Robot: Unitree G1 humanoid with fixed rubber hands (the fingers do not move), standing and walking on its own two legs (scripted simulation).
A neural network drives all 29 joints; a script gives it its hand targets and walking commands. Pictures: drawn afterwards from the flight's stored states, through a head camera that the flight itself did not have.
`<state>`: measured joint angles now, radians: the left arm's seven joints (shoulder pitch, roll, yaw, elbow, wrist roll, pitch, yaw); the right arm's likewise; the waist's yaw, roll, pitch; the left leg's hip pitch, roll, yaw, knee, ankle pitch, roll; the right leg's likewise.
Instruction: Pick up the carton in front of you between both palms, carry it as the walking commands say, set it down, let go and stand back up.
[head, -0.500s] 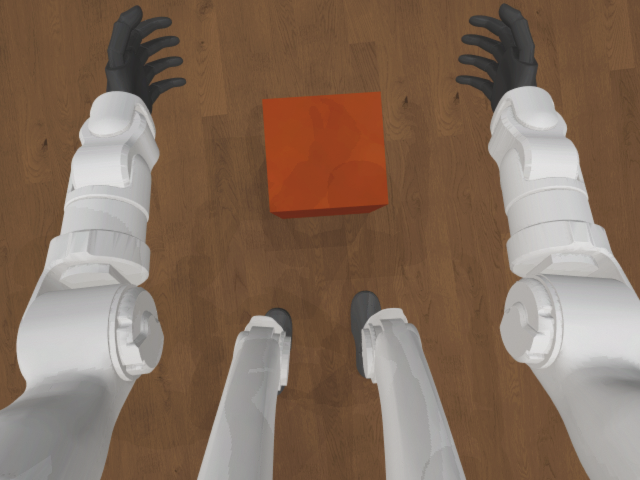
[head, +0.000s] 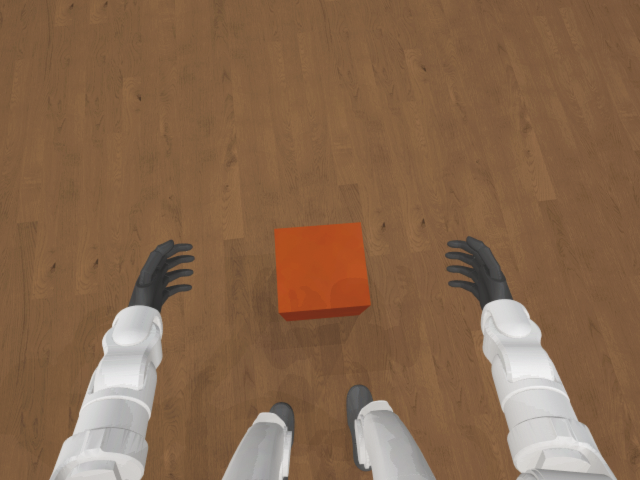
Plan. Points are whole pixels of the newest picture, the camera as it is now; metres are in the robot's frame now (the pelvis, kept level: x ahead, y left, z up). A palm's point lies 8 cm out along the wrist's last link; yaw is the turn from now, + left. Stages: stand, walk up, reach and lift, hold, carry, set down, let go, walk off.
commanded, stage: let go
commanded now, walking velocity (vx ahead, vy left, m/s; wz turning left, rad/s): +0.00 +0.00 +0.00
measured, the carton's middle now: (320, 276) +0.46 -0.01 -0.60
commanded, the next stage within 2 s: stand in 0.82 s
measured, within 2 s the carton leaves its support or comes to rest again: neither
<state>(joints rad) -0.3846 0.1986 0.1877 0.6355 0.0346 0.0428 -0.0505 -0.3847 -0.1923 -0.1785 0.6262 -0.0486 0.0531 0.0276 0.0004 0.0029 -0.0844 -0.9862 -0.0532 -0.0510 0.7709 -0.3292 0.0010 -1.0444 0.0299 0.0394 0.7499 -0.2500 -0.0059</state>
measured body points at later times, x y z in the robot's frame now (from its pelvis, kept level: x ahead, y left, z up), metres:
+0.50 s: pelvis +0.03 +0.00 +0.05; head +0.06 +0.00 +0.50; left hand +0.20 +0.24 -0.03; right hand +0.20 -0.23 -0.03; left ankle -0.01 +0.12 -0.69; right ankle +0.03 -0.11 -0.69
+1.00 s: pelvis +0.05 +0.00 +0.04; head +0.05 +0.00 +0.49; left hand +0.18 +0.26 -0.06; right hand +0.17 -0.26 -0.05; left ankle -0.01 +0.12 -0.69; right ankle +0.03 -0.11 -0.69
